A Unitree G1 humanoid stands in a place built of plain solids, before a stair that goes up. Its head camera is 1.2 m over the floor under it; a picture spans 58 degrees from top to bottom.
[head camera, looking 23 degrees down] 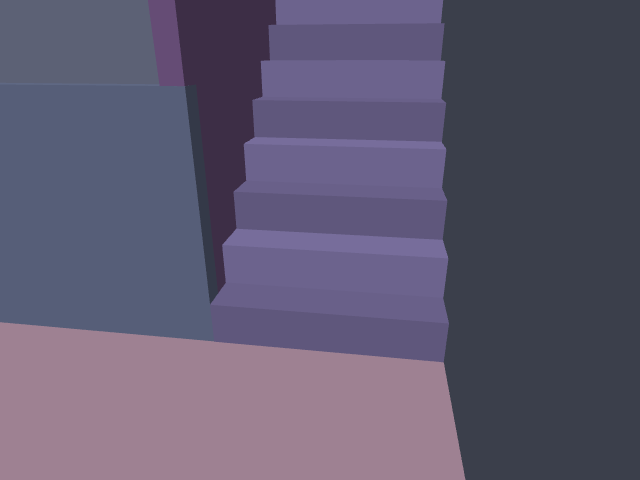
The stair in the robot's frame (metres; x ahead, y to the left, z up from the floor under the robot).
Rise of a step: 0.20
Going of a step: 0.21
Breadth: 1.02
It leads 8 degrees to the right of straight ahead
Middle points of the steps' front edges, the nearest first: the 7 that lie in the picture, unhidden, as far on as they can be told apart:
1.56 -0.02 0.20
1.77 -0.05 0.39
1.97 -0.08 0.59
2.18 -0.11 0.79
2.38 -0.14 0.98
2.59 -0.17 1.18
2.79 -0.20 1.37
